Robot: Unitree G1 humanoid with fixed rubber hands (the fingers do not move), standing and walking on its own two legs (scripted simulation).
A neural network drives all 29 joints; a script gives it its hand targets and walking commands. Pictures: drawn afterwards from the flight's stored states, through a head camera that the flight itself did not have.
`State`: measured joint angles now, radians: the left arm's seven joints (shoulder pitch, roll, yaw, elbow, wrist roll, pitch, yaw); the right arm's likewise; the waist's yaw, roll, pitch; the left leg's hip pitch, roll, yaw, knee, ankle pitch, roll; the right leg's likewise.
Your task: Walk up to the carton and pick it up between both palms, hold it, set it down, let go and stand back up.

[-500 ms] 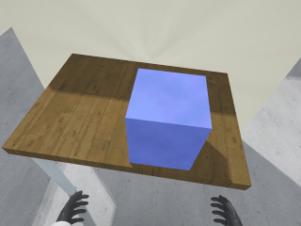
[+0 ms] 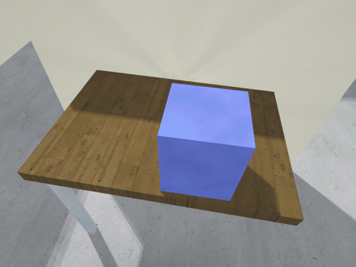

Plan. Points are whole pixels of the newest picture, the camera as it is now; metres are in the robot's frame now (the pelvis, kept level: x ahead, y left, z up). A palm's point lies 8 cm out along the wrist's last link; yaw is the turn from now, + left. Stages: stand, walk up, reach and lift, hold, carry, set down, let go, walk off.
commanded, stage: stand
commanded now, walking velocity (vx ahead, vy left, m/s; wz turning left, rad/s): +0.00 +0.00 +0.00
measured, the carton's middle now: (201, 143) +0.44 -0.05 +0.00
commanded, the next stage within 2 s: none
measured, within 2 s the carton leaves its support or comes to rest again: neither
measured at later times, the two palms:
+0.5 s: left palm out of the picture -0.06 +0.23 -0.14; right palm out of the picture -0.04 -0.19 -0.14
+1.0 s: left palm out of the picture -0.07 +0.22 -0.15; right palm out of the picture -0.06 -0.18 -0.15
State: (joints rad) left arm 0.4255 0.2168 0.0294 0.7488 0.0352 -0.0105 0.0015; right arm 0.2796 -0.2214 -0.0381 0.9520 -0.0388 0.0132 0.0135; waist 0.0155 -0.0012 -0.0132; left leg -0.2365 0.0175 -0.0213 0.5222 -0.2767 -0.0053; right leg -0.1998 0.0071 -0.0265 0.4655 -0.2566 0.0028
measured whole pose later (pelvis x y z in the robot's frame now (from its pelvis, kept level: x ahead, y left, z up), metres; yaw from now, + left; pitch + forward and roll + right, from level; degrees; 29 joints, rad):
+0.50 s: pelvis -0.01 +0.02 +0.01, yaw +0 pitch -2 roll +0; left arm 0.40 0.14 -0.02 1.10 0.02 -0.01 0.03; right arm 0.33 -0.14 -0.01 1.12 -0.01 0.00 -0.01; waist 0.00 -0.01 0.00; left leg -0.18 -0.03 0.01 0.42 -0.21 0.03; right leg -0.16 -0.04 0.00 0.40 -0.20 0.04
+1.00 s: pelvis -0.02 +0.02 +0.00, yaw -1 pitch -2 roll +0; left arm 0.36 0.10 -0.03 1.19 0.02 -0.01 0.04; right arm 0.34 -0.12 0.00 1.16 -0.01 0.00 -0.03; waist 0.00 0.01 0.01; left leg -0.19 -0.03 0.01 0.43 -0.20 0.03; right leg -0.19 -0.04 0.01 0.42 -0.20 0.04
